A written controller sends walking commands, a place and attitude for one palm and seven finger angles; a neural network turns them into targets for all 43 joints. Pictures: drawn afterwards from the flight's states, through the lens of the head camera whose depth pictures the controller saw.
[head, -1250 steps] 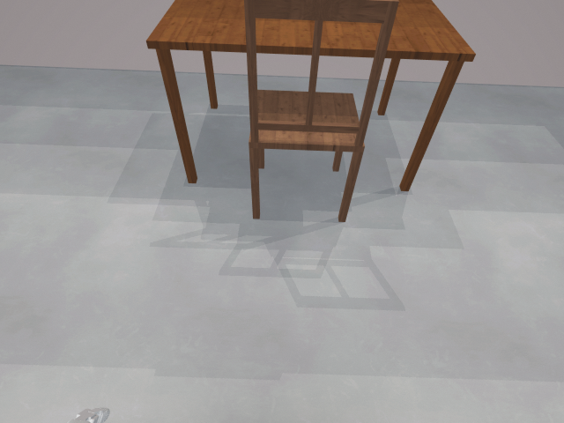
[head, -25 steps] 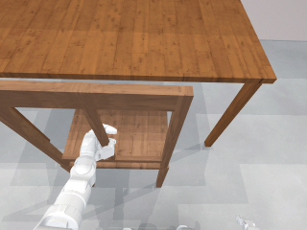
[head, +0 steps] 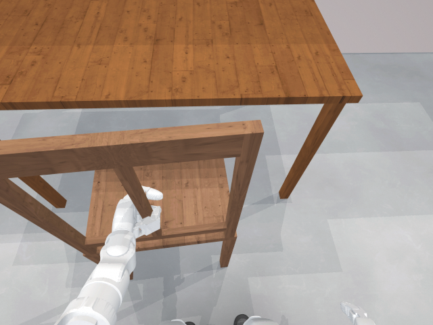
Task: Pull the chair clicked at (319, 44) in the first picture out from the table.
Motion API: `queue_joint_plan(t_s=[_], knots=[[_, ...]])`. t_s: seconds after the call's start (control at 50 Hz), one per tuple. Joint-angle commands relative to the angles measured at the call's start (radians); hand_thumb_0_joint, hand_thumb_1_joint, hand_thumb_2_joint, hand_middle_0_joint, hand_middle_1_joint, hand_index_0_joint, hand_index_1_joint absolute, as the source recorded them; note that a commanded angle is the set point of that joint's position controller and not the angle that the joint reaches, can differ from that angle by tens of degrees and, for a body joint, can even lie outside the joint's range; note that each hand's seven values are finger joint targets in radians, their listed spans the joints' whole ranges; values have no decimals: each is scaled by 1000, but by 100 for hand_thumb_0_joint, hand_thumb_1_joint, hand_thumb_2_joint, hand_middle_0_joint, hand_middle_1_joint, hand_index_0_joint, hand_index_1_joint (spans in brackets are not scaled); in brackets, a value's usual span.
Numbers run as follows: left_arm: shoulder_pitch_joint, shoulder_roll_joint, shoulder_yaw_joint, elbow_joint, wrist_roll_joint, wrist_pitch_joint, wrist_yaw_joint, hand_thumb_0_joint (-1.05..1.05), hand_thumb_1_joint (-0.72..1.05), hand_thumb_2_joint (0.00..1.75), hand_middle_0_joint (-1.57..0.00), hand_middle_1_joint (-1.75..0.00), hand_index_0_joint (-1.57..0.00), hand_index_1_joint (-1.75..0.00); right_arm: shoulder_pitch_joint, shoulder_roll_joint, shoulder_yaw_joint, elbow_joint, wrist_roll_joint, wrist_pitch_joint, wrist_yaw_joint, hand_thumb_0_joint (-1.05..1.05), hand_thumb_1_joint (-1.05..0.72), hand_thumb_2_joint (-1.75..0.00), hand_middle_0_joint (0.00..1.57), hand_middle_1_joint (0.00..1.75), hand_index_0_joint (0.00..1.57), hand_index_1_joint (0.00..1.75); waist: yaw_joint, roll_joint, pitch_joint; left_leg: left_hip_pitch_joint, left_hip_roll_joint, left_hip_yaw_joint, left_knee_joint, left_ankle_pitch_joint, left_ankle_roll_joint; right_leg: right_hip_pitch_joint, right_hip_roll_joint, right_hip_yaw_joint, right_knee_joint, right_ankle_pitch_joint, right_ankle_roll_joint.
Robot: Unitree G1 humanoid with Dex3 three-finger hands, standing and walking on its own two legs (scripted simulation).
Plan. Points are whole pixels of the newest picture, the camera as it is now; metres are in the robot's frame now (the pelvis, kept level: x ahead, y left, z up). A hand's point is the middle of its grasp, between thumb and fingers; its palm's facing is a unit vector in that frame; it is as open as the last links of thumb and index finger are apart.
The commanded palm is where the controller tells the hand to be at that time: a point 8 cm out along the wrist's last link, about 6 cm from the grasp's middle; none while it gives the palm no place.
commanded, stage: step backward, pulling the chair out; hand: left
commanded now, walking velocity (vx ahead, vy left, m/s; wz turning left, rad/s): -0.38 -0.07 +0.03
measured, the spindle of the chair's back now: (143, 206) +0.35 +0.15 -0.06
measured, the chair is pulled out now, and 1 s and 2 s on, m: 0.10 0.25 0.43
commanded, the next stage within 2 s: none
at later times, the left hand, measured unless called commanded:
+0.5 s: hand (153, 258) +0.25 +0.12 -0.07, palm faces +0.03 -0.99 -0.15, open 5.4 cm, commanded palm +0.22 +0.17 -0.07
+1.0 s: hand (147, 297) +0.18 +0.13 -0.07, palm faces -0.01 -0.99 -0.17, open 5.4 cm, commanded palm +0.16 +0.18 -0.07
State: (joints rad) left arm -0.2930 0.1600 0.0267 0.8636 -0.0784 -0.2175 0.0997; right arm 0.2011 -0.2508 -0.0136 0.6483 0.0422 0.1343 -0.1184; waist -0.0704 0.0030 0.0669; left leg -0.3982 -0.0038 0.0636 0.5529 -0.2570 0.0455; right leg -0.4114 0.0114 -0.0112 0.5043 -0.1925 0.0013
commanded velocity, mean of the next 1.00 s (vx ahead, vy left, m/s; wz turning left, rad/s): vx -0.38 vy -0.05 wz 0.02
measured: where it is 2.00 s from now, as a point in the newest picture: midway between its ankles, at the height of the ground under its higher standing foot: outside the picture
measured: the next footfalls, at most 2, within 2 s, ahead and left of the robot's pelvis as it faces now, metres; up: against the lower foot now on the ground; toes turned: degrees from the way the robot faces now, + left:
left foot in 0.46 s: -0.05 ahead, +0.14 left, +0.00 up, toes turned +2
right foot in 1.04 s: -0.07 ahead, -0.13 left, +0.00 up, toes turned -1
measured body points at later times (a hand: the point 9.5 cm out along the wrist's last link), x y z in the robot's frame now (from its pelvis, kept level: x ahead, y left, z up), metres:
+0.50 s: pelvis -0.08 +0.00 -0.01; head -0.01 +0.00 +0.44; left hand +0.24 +0.18 -0.06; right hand +0.02 -0.28 -0.13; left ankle -0.09 +0.14 -0.73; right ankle +0.03 -0.12 -0.73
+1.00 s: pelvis -0.14 +0.01 -0.01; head -0.08 +0.00 +0.44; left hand +0.18 +0.18 -0.06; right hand -0.05 -0.26 -0.13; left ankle -0.10 +0.13 -0.73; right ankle -0.07 -0.12 -0.72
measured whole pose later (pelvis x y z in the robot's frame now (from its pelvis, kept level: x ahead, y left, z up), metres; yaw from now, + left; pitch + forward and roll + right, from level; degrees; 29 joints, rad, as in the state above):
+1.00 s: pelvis -0.14 +0.01 -0.01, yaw +0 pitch +2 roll -1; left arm -0.29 0.15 -0.01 0.88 -0.03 -0.22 0.10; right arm 0.24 -0.24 -0.03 0.70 0.02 0.02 -0.10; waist -0.06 0.01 0.09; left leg -0.41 0.05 0.01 0.63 -0.26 -0.01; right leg -0.47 -0.01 -0.02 0.67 -0.28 0.01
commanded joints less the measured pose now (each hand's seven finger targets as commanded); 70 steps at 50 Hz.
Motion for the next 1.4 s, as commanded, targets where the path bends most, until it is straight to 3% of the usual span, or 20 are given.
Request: queue_joint_plan(t_s=[0.0,0.14,0.22,0.28,0.38,0.44,0.52,0.6,0.72,0.78,0.82,0.88,0.92,0.98,1.06,1.16,1.2,1.26,1.32,1.38], knots=[[-203,129,-18,-196,49,-52,5,0,90,90,-50,-145,-50,-145,2,-119,-39,-102,-23,-37,1,0,-90,-90,20,30,20,30,31,195,-372,220,261,-229,-147,517,34,95,-51,41,151,-49,-5],[-244,147,7,-155,51,-58,8,0,90,90,-50,-145,-50,-145,-13,-126,-47,-82,-21,-80,8,0,-90,-90,20,30,20,30,43,107,-300,8,228,-177,-98,195,19,209,-91,74,88,56,-22],[-243,190,16,-100,52,-77,28,0,90,90,-50,-145,-50,-145,31,-116,-59,-52,-5,-116,7,0,-90,-90,20,30,20,30,30,-124,-290,24,31,-78,158,-218,-60,61,-311,356,-234,-155,-111],[-253,199,33,-52,71,-62,37,0,90,90,-50,-145,-50,-145,20,-126,-55,-21,-8,-140,15,0,-90,-90,20,30,20,30,45,-130,-328,-28,5,-153,342,-262,-71,172,-394,346,-208,155,-172],[-257,161,0,-56,58,-45,26,0,90,90,-50,-145,-50,-145,29,-131,-38,10,-4,-149,9,0,-90,-90,20,30,20,30,29,-97,-335,81,37,-106,13,-117,-71,217,-297,155,-108,254,-83],[-240,106,-37,-101,55,-45,14,0,90,90,-50,-145,-50,-145,44,-148,-57,-21,-9,-139,-2,0,-90,-90,20,30,20,30,40,-12,-334,100,159,-167,-143,187,-17,223,-133,64,-11,193,10],[-251,83,-46,-208,69,-52,5,0,90,90,-50,-145,-50,-145,-15,-123,-50,-78,-31,-115,5,0,-90,-90,20,30,20,30,53,203,-311,20,274,-219,-160,338,28,222,-78,18,197,66,6],[-265,90,-40,-216,87,-61,3,0,90,90,-50,-145,-50,-145,28,-121,-65,-54,-40,-127,16,0,-90,-90,20,30,20,30,25,116,-328,130,260,-176,-38,526,-7,208,-92,34,111,313,-12],[-200,183,20,-147,78,-72,14,0,90,90,-50,-145,-50,-145,46,-102,-66,-26,-19,-138,8,0,-90,-90,20,30,20,30,28,-123,-361,46,41,-47,160,-239,-80,150,-294,248,-161,114,-83],[-182,180,29,-102,88,-56,22,0,90,90,-50,-145,-50,-145,31,-110,-52,-12,-22,-152,11,0,-90,-90,20,30,20,30,36,-132,-341,46,27,-95,200,-239,-71,130,-319,226,-199,33,-107],[-181,147,8,-114,82,-55,15,0,90,90,-50,-145,-50,-145,41,-105,-37,-15,-18,-155,12,0,-90,-90,20,30,20,30,20,-139,-358,116,53,-87,12,-147,-60,120,-250,130,-141,21,-54],[-193,124,-23,-175,80,-74,14,0,90,90,-50,-145,-50,-145,-10,-147,-47,-64,-30,-146,2,0,-90,-90,20,30,20,30,40,206,-260,-44,250,-257,-245,-119,38,127,-61,12,120,-190,17],[-262,80,-47,-216,67,-68,8,0,90,90,-50,-145,-50,-145,-34,-118,-45,-84,-23,-137,9,0,-90,-90,20,30,20,30,51,199,-243,-143,347,-324,-256,-63,98,186,-26,10,327,-166,2],[-308,98,-33,-179,87,-76,4,0,90,90,-50,-145,-50,-145,30,-119,-62,-21,-38,-160,12,0,-90,-90,20,30,20,30,26,97,-268,101,301,-257,-54,428,59,137,-44,29,115,19,-1],[-311,128,-22,-151,106,-107,2,0,90,90,-50,-145,-50,-145,60,-122,-74,12,-40,-169,22,0,-90,-90,20,30,20,30,14,141,-369,193,240,-170,8,519,-3,191,-77,58,31,291,-11],[-204,223,45,-138,83,-102,14,0,90,90,-50,-145,-50,-145,-24,-100,-65,-29,-20,-153,8,0,-90,-90,20,30,20,30,52,-118,-362,12,32,-94,290,-229,-80,182,-345,300,-168,222,-114],[-149,210,54,-139,83,-68,19,0,90,90,-50,-145,-50,-145,-28,-101,-48,-27,-24,-154,11,0,-90,-90,20,30,20,30,58,-100,-367,-22,33,-152,298,-236,-82,235,-367,274,-123,329,-158],[-133,167,35,-175,71,-47,11,0,90,90,-50,-145,-50,-145,-15,-103,-31,-33,-21,-155,5,0,-90,-90,20,30,20,30,41,-156,-362,42,45,-133,85,-153,-72,261,-290,173,-74,347,-96],[-156,113,-20,-225,65,-43,4,0,90,90,-50,-145,-50,-145,-2,-146,-51,-50,-27,-148,-7,0,-90,-90,20,30,20,30,37,19,-315,120,198,-227,-154,272,-2,184,-94,49,38,188,5],[-267,97,-43,-320,73,-57,-4,0,90,90,-50,-145,-50,-145,-45,-107,-44,-73,-50,-132,7,0,-90,-90,20,30,20,30,43,296,-293,53,346,-343,-204,341,88,128,-42,26,285,-191,3]])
